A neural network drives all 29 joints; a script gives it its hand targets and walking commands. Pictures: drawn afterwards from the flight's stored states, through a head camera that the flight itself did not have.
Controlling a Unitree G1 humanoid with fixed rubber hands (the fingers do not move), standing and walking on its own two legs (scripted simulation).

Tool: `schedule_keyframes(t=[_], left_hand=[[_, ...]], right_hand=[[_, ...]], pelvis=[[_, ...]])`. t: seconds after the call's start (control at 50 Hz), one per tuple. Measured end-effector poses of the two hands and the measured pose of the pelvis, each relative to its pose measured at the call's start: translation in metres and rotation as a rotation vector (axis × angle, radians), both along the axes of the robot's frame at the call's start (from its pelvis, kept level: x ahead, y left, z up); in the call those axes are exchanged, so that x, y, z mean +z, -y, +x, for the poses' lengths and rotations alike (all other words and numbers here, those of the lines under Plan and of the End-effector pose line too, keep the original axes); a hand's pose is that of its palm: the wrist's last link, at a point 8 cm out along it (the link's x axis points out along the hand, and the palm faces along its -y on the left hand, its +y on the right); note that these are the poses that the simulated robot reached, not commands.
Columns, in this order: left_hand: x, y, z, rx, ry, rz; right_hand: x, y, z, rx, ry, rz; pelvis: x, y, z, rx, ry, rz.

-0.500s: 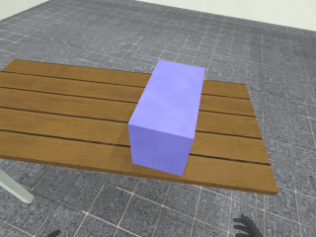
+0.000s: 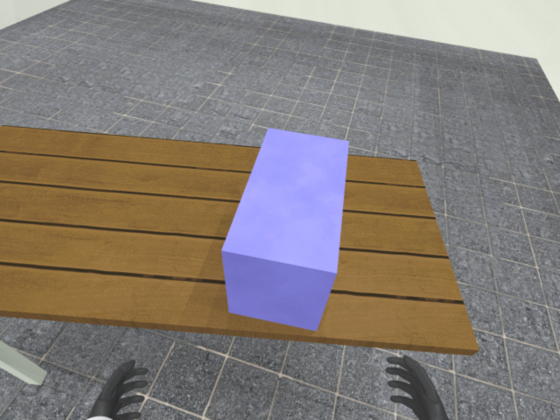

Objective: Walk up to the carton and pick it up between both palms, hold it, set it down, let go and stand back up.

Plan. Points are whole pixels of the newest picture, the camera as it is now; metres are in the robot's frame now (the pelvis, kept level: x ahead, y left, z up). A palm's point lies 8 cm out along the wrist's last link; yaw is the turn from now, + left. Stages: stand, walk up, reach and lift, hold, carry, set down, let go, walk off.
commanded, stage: reach and lift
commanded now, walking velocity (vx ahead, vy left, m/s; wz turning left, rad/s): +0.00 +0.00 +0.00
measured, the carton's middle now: (291, 223) +0.48 +0.02 -0.02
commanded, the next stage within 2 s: none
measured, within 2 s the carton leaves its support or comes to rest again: neither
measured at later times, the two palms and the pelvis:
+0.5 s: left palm (121, 393) +0.17 +0.24 -0.05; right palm (426, 407) +0.19 -0.18 -0.03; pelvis +0.02 +0.01 +0.01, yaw -1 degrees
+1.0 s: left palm (123, 365) +0.20 +0.23 -0.01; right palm (410, 396) +0.20 -0.15 -0.01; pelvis +0.01 +0.01 +0.00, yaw -1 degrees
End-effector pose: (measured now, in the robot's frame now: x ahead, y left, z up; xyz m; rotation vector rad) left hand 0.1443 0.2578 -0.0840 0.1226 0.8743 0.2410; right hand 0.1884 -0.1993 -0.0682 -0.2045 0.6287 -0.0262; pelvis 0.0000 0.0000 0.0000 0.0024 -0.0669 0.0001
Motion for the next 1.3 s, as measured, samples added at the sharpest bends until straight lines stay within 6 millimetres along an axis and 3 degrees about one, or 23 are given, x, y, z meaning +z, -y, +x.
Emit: schedule_keyframes(t=[0.1, 0.28, 0.44, 0.62, 0.8, 1.04, 1.2, 1.3], left_hand=[[0.012, 0.002, 0.016, -0.057, 0.08, -0.017], [0.026, 0.009, 0.038, -0.111, 0.207, -0.04], [0.026, 0.017, 0.033, -0.128, 0.26, -0.079], [0.043, 0.024, 0.022, -0.156, 0.345, -0.075], [0.055, 0.023, 0.028, -0.185, 0.418, -0.089], [0.072, 0.025, 0.06, -0.236, 0.556, -0.117], [0.079, 0.026, 0.08, -0.246, 0.549, -0.114], [0.086, 0.028, 0.093, -0.249, 0.548, -0.12]], right_hand=[[0.001, -0.013, 0.002, -0.038, 0.043, 0.034], [0.015, -0.005, 0.0, -0.094, 0.115, 0.019], [0.033, -0.011, 0.004, -0.115, 0.195, 0.047], [0.034, -0.029, -0.006, -0.158, 0.22, 0.114], [0.044, -0.037, -0.006, -0.193, 0.291, 0.133], [0.059, -0.049, 0.012, -0.248, 0.363, 0.152], [0.064, -0.059, 0.038, -0.241, 0.377, 0.171], [0.072, -0.055, 0.057, -0.238, 0.405, 0.163]], pelvis=[[0.002, -0.008, 0.009, -0.005, 0.0, -0.005], [0.004, -0.017, 0.021, -0.02, 0.019, -0.008], [0.005, -0.015, 0.021, -0.019, 0.034, -0.01], [0.005, -0.013, 0.015, -0.013, 0.048, -0.011], [0.003, -0.011, 0.007, -0.016, 0.043, -0.01], [0.0, -0.013, 0.008, -0.011, 0.04, -0.016], [-0.001, -0.02, 0.016, -0.015, 0.032, -0.022], [0.0, -0.022, 0.022, -0.01, 0.022, -0.023]])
